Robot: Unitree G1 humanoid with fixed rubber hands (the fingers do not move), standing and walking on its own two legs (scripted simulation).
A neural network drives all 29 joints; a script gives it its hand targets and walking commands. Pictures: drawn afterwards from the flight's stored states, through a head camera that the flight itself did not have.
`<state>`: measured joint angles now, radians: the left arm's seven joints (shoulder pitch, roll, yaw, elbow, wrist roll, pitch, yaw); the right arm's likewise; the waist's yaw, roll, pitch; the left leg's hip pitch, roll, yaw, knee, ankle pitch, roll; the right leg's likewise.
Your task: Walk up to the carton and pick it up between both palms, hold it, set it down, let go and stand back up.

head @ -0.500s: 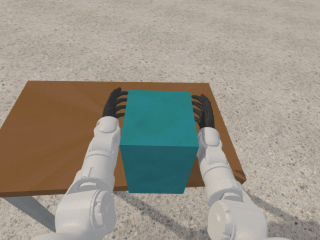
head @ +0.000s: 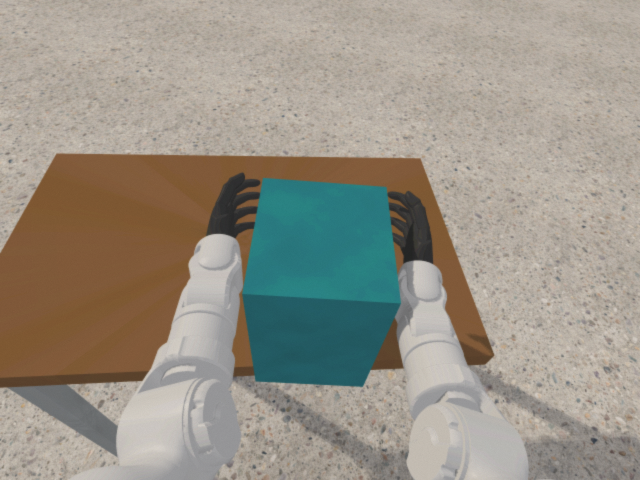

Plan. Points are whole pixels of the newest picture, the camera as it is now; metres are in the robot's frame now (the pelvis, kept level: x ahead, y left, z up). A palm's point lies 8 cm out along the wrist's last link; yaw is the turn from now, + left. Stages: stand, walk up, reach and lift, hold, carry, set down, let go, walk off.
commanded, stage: set down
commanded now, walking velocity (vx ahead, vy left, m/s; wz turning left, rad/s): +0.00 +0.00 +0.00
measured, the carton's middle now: (316, 290) +0.36 -0.03 +0.01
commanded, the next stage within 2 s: none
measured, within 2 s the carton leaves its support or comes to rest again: neither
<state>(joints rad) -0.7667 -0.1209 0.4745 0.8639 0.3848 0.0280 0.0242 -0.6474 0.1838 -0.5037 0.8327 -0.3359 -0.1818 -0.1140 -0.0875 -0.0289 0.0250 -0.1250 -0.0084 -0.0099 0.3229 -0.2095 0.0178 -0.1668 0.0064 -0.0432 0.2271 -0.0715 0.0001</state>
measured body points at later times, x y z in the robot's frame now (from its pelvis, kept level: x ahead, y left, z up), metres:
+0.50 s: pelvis +0.01 +0.00 +0.00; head +0.03 +0.01 +0.45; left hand +0.43 +0.09 +0.08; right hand +0.38 -0.16 +0.08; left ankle -0.03 +0.10 -0.75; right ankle +0.03 -0.12 -0.75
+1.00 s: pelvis +0.01 +0.00 +0.00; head +0.05 +0.02 +0.45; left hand +0.43 +0.09 +0.06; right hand +0.38 -0.16 +0.05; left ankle -0.02 +0.10 -0.75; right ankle +0.03 -0.12 -0.75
